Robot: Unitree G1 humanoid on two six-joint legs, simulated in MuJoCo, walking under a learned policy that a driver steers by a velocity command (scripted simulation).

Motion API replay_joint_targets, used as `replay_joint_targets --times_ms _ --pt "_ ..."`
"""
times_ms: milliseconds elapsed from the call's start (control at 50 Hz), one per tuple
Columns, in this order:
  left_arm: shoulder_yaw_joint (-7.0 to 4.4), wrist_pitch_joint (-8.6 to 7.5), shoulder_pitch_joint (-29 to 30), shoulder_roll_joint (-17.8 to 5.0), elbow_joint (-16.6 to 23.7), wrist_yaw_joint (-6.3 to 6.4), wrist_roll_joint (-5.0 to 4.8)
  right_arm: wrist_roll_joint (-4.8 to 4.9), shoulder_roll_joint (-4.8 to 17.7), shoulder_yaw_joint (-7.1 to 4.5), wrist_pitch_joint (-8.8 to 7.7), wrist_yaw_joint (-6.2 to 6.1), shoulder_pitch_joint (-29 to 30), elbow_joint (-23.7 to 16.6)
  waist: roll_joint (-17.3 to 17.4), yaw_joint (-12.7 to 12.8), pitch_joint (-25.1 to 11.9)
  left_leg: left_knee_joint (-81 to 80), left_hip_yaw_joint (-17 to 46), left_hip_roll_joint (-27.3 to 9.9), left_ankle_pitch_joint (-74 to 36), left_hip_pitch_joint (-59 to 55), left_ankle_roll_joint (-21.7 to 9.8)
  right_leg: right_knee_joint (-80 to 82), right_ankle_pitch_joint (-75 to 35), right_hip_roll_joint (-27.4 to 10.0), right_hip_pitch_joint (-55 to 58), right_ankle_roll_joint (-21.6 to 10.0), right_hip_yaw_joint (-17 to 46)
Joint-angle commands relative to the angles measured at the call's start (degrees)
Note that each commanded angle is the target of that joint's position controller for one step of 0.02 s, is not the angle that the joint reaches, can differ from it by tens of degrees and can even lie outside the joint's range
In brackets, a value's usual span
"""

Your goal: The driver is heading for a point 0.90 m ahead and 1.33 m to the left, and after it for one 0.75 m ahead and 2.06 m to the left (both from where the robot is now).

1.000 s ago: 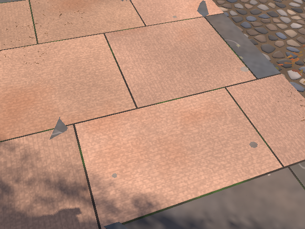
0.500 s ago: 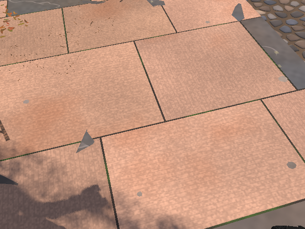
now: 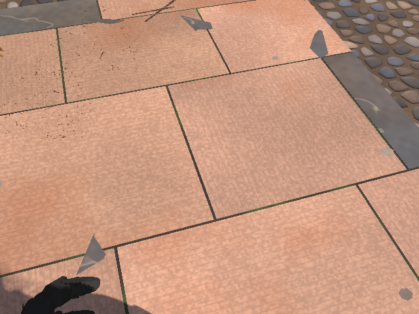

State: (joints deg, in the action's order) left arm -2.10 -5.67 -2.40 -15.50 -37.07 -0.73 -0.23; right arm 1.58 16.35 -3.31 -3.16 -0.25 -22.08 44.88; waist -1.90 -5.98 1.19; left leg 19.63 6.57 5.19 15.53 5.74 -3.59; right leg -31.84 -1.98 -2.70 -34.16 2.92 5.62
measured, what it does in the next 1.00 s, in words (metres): walks ahead, turning left: right foot, then left foot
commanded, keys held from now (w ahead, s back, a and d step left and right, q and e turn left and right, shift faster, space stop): w+q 1.00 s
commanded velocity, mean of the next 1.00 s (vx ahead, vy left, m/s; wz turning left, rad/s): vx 0.50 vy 0.00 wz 0.57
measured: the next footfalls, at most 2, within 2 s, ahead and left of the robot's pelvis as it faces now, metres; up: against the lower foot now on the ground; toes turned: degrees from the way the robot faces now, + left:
right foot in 0.10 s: +0.22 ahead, -0.14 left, +0.00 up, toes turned +7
left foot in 0.60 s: +0.44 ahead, +0.19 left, +0.00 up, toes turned +24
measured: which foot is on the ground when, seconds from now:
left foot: down 0.00-0.10, up 0.12-0.58, down 0.60-1.00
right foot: up 0.00-0.08, down 0.10-0.58, up 0.60-1.00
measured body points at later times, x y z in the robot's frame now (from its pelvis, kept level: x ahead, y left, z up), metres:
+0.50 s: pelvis +0.26 +0.00 -0.01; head +0.30 +0.02 +0.44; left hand +0.19 +0.29 -0.13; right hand +0.56 -0.15 -0.08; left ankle +0.39 +0.18 -0.70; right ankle +0.18 -0.15 -0.74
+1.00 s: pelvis +0.52 +0.14 +0.00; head +0.54 +0.18 +0.44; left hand +0.59 +0.47 -0.08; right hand +0.73 -0.08 -0.10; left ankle +0.41 +0.17 -0.74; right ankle +0.77 +0.11 -0.71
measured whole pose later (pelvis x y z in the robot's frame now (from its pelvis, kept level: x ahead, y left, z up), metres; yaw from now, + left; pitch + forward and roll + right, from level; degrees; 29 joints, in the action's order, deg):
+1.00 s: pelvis +0.52 +0.14 +0.00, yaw +36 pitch +2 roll +0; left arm -1.8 -5.8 -0.6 -16.6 -38.6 -1.4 0.1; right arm 1.5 17.2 -3.8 -2.0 -0.7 -20.8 40.4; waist -2.5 -5.1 2.0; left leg 22.9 10.1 6.8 18.1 5.6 -4.7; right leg -30.9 -3.1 -1.8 -34.3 3.1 5.7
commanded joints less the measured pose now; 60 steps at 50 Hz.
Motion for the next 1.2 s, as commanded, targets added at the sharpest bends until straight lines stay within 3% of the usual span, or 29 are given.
replay_joint_targets --times_ms 20,80,100,120,140,160,180,200,240,400,500,540,580,600,620,640,660,700,740,780,900,1000,1060,1080,1100,1120,1140,1160,1200 --pt "-1.94 -1.61 4.7 -6.2 5.0 -0.56 -0.54 0.17 10.1 -2.72 0.03 -0.63 -0.1 -3.3 6.8 2.1 0.3 -2.3 14.3 -14.7 -5.9 3.4 -7.9 3.9 2.1 2.0 7.4 -0.8 -0.7" --pt "-3.80 -2.25 -6.1 -9.3 2.7 -0.01 -0.19 -0.31 7.4 -2.00 0.57 -0.50 0.9 -4.2 7.8 8.2 -5.5 9.9 13.5 -10.5 -11.9 5.6 -4.5 7.7 6.4 0.8 25.1 -5.0 -1.4" --pt "-4.76 -2.21 -15.9 -12.8 1.9 0.62 0.67 -1.43 3.7 -0.62 0.34 -0.30 1.5 -5.8 1.5 12.3 -14.4 26.7 8.6 -6.9 -4.5 13.1 -2.1 6.3 9.8 -9.7 40.3 -9.0 8.3" --pt "-5.73 -1.30 -19.9 -16.8 -0.2 0.34 1.19 0.25 0.6 0.41 -0.40 -0.31 -5.8 -7.8 -17.0 8.9 -20.8 44.7 1.6 0.1 18.0 33.2 1.3 11.3 22.4 -21.6 56.5 -17.8 33.9" --pt "-4.63 -0.98 -19.0 -11.3 0.2 0.06 0.47 1.31 6.6 -0.76 -0.42 -0.57 -4.7 -6.6 -11.8 10.1 -16.6 52.6 3.3 -4.3 16.5 40.3 2.1 14.3 32.4 -21.6 53.8 -17.3 37.4" --pt "-3.66 -0.71 -16.6 -7.9 0.5 0.31 0.25 0.96 9.6 -1.67 -0.10 -0.55 1.2 -7.2 -6.4 11.3 -9.7 54.5 2.5 -6.2 11.0 41.7 2.4 14.8 29.3 -19.1 47.6 -15.0 27.9" --pt "-3.11 -0.47 -13.8 -6.7 0.6 0.33 0.62 0.27 8.9 -1.71 0.20 -0.57 3.9 -7.8 -2.7 10.2 -6.2 53.7 1.2 -8.0 6.7 39.9 2.9 15.6 21.2 -16.5 41.3 -13.7 20.7" --pt "-2.70 -0.24 -11.9 -5.4 0.1 0.33 0.76 -0.28 8.2 -1.83 0.35 -0.32 5.8 -8.6 -2.6 9.1 -3.1 51.3 1.2 -9.3 4.1 38.8 3.3 17.0 15.7 -14.3 36.4 -13.3 15.7" --pt "-2.59 -0.54 -10.4 -4.8 -0.7 0.47 0.98 0.26 6.0 -1.69 1.12 0.37 5.6 -9.1 -4.9 7.2 -1.1 48.7 0.2 -11.1 1.6 35.1 3.6 20.0 10.2 -12.0 30.6 -12.7 8.5" --pt "-4.03 -0.58 -11.1 -9.5 -4.7 1.02 0.28 -0.30 2.7 -0.25 1.25 2.17 15.1 -12.4 -1.4 8.7 1.8 27.8 -3.7 -11.4 -14.9 33.8 4.0 23.2 -1.8 -11.1 29.8 -12.5 -8.0" --pt "-4.85 0.73 -14.6 -12.4 -7.1 1.12 -1.13 -0.08 3.5 -0.38 1.19 3.70 22.0 -15.6 -1.3 10.0 3.7 18.3 -7.7 -9.6 -12.7 31.5 0.8 20.8 -6.8 -13.3 36.0 -10.4 -12.7" --pt "-5.39 1.49 -14.6 -14.2 -7.2 1.36 -1.61 -0.45 5.4 -1.41 1.54 3.82 20.0 -15.9 -2.9 7.7 1.2 17.1 -10.9 -6.1 -6.7 25.5 -1.6 13.7 -24.9 -13.4 38.4 -9.2 -15.0" --pt "-5.25 2.30 -14.0 -14.3 -6.9 1.75 -1.97 -0.30 10.0 -4.22 2.13 3.09 5.6 -12.5 -2.1 -0.7 -6.9 13.2 -13.0 -1.1 -7.7 5.0 -5.3 -6.1 -34.6 -10.9 33.4 -6.9 -18.1" --pt "-4.00 2.04 -15.3 -11.3 -5.8 1.93 -0.33 0.07 14.4 -6.03 2.82 1.87 -3.8 -10.4 4.2 -4.1 -12.1 12.8 -2.1 -7.1 -8.4 -12.9 -8.4 -24.1 -15.2 -8.5 18.6 -4.3 -18.1" --pt "-1.28 0.58 -20.7 -3.4 -2.1 0.99 1.54 0.36 20.5 -6.34 2.09 1.73 -0.4 -11.3 19.1 4.2 -18.4 5.6 32.3 -21.6 4.6 -29.1 -19.4 -43.7 36.0 3.3 -5.6 -1.2 -11.3" --pt "-2.09 -1.32 -13.8 -8.9 -1.6 0.35 -0.53 0.03 15.0 -4.84 1.19 2.08 -2.1 -13.0 11.5 -1.1 -23.0 -2.3 40.9 -23.7 11.8 -29.8 -19.4 -48.4 35.5 2.7 -11.1 -2.1 0.0" --pt "-2.67 -2.15 -8.8 -11.2 0.0 0.10 -2.33 -0.51 12.2 -3.90 0.33 2.27 -0.1 -12.0 8.6 -1.2 -14.1 -3.4 33.0 -22.3 7.2 -23.5 -16.6 -46.8 29.5 0.6 -14.6 -3.1 -0.5" --pt "-2.44 -2.54 -8.6 -10.1 -0.7 0.99 0.02 -0.64 9.5 -2.97 -0.14 2.08 6.7 -12.5 2.5 4.0 -6.3 -3.3 21.2 -17.8 -6.5 -7.4 -13.7 -37.2 21.9 -3.4 -8.4 -2.9 -0.6" --pt "-2.74 -1.35 -10.5 -10.1 -1.1 0.92 0.77 -1.58 8.3 -2.47 -0.34 1.65 9.7 -13.4 4.6 6.9 -5.1 -5.4 17.2 -15.6 -14.3 0.3 -13.6 -33.2 19.2 -4.5 -2.5 -1.9 -0.4" --pt "-2.35 -0.32 -10.1 -8.5 -1.2 0.96 1.27 -1.20 8.6 -2.53 -0.66 1.06 9.0 -12.3 4.1 7.3 -3.9 -6.4 13.6 -14.4 -19.6 4.7 -14.0 -28.9 17.1 -3.9 -1.4 -0.2 -1.7" --pt "-0.77 -0.44 2.9 -4.9 1.9 0.14 0.92 -0.40 10.3 -3.02 0.05 -0.59 3.9 -9.1 5.6 2.7 -0.6 -5.5 8.4 -9.4 -14.7 9.4 -9.5 -4.7 -3.0 0.9 3.1 1.3 -2.9" --pt "-1.69 -1.42 6.6 -7.4 3.4 -0.99 -0.03 0.13 9.8 -3.03 0.83 -0.92 0.4 -6.8 7.2 1.9 -0.3 0.4 16.0 -12.3 -10.4 2.6 -8.1 3.4 -0.1 2.7 5.6 -0.7 -0.5" --pt "-3.18 -2.08 -1.3 -9.4 1.6 -0.62 -0.04 -0.12 8.8 -2.82 1.41 -0.95 2.0 -7.0 9.4 6.5 -2.9 7.8 17.7 -11.1 -16.5 1.6 -5.9 7.0 5.0 3.2 16.7 -4.1 -2.2" --pt "-4.06 -2.38 -8.5 -11.5 0.8 -0.20 0.83 -0.57 6.0 -1.79 1.27 -0.68 2.5 -7.7 7.3 10.0 -9.4 18.8 14.8 -8.1 -15.9 5.6 -4.0 5.7 5.2 -2.0 29.7 -7.1 1.7" --pt "-5.22 -2.11 -16.5 -16.0 0.0 0.31 1.93 -0.32 2.6 -0.67 0.97 -0.70 -2.4 -9.0 -3.7 10.5 -18.9 38.1 7.2 -1.0 -0.8 21.9 0.4 6.0 11.2 -15.0 51.3 -14.3 19.8" --pt "-5.26 -1.32 -19.0 -15.0 -1.8 -0.32 0.61 0.68 4.0 -0.35 0.59 -0.81 -6.1 -9.7 -16.9 9.3 -22.1 50.8 4.3 -0.4 18.9 35.3 2.1 12.1 26.2 -22.4 57.5 -19.2 40.4" --pt "-3.95 -0.92 -16.2 -9.9 -0.8 -0.17 -0.13 1.07 9.4 -1.67 0.77 -0.80 -2.4 -8.7 -8.9 10.4 -13.7 55.6 5.1 -4.2 14.7 39.7 2.8 14.6 34.3 -20.7 50.8 -16.9 36.0" --pt "-3.33 -0.31 -13.5 -7.9 -0.4 0.19 0.13 0.46 10.7 -2.10 1.11 -0.76 2.9 -9.6 -4.5 10.7 -7.5 56.1 2.6 -6.1 10.1 39.7 3.1 15.2 30.4 -18.2 43.4 -14.5 26.9" --pt "-2.46 -0.04 -9.8 -5.8 -1.0 0.42 0.86 -0.47 8.9 -2.34 1.42 -0.44 6.6 -10.7 -2.7 8.3 -0.9 51.2 1.6 -9.4 4.6 36.4 3.2 18.0 18.2 -13.6 31.8 -13.0 15.3"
